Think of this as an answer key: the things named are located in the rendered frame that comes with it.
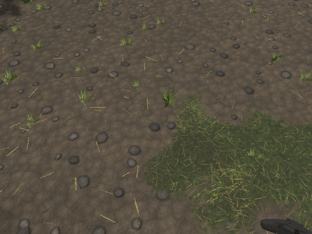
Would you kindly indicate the robot right hand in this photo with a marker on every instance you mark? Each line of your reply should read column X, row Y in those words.
column 283, row 226

